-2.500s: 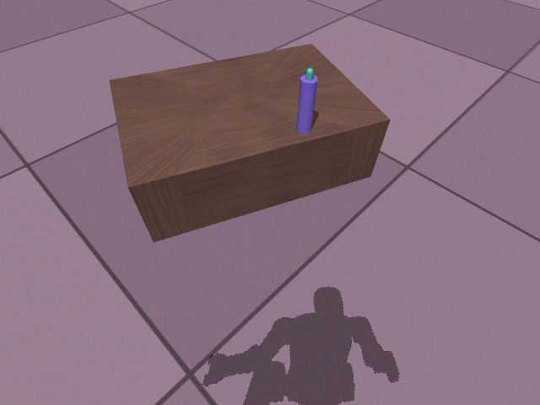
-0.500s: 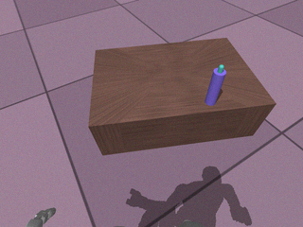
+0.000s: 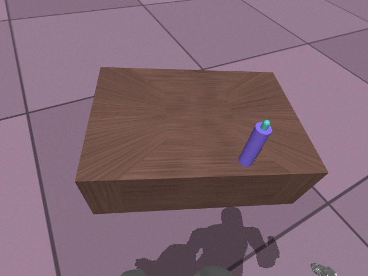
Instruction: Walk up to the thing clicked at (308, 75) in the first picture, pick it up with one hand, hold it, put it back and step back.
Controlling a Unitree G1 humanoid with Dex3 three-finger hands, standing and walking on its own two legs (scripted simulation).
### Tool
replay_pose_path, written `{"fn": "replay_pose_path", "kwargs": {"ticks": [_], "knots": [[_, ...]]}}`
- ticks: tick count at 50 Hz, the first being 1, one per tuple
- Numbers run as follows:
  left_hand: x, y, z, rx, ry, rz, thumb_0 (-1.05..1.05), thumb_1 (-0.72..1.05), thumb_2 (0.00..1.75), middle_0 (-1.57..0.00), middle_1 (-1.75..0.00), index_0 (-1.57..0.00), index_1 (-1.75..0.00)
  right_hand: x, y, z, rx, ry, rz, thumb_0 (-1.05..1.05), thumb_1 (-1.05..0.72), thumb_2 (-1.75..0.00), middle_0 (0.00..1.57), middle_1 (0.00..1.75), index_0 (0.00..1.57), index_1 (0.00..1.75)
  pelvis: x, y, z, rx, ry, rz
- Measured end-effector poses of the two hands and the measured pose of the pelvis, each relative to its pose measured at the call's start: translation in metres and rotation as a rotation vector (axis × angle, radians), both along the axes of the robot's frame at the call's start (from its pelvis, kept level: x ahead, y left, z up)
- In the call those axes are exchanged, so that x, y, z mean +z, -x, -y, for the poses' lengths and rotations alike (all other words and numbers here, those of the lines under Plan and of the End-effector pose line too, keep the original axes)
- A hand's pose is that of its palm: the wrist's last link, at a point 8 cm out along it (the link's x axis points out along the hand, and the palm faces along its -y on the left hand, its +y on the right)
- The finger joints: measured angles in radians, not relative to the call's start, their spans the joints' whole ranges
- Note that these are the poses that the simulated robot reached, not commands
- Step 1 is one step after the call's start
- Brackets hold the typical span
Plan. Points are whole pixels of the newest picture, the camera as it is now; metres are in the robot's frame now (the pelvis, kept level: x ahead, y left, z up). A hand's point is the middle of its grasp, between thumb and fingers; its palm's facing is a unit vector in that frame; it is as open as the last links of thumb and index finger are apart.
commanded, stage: walk up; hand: right
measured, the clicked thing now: (255, 143) +0.66 -0.31 -0.26
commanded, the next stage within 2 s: none
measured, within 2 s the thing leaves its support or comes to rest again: neither
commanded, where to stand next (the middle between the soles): +0.25 -0.13 m, yaw +4 degrees
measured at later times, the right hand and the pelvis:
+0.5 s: hand (341, 251) +0.22 -0.42 -0.14, palm faces -0.08 +0.93 -0.37, open 7.4 cm; pelvis +0.15 -0.14 +0.01, yaw +1 degrees
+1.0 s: hand (313, 198) +0.36 -0.40 -0.15, palm faces -0.13 +0.93 -0.35, open 7.4 cm; pelvis +0.19 -0.16 -0.01, yaw +4 degrees
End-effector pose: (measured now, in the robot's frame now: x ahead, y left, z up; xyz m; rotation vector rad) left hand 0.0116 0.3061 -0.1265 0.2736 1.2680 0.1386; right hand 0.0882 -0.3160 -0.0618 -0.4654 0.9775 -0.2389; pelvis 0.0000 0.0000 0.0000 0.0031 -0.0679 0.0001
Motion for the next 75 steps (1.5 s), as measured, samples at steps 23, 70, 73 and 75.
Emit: {"fn": "replay_pose_path", "kwargs": {"ticks": [23, 70, 73, 75], "knots": [[0.060, -0.154, 0.117, 0.026, -0.142, 0.127, 0.00, 0.90, 0.90, -0.20, -0.30, -0.20, -0.30, -0.040, -0.105, 0.146, -0.024, -0.088, -0.164, 0.01, -0.90, -0.90, 0.20, 0.30, 0.21, 0.30, 0.010, -0.136, 0.134, 0.009, -0.018, -0.039], [0.026, -0.161, 0.099, 0.128, -0.197, 0.024, 0.00, 0.90, 0.90, -0.20, -0.30, -0.20, -0.30, -0.056, -0.184, 0.110, 0.053, -0.124, -0.216, 0.01, -0.90, -0.90, 0.20, 0.30, 0.21, 0.30, -0.004, -0.165, 0.132, 0.112, -0.021, -0.018], [0.019, -0.162, 0.107, 0.129, -0.158, 0.036, 0.00, 0.90, 0.90, -0.20, -0.30, -0.20, -0.30, -0.053, -0.178, 0.106, 0.048, -0.133, -0.210, 0.01, -0.90, -0.90, 0.20, 0.30, 0.21, 0.30, -0.003, -0.165, 0.134, 0.102, -0.014, -0.017], [0.016, -0.162, 0.115, 0.136, -0.135, 0.042, 0.00, 0.90, 0.90, -0.20, -0.30, -0.20, -0.30, -0.053, -0.180, 0.105, 0.047, -0.135, -0.199, 0.01, -0.90, -0.90, 0.20, 0.30, 0.21, 0.30, -0.002, -0.164, 0.134, 0.108, 0.010, -0.002]]}}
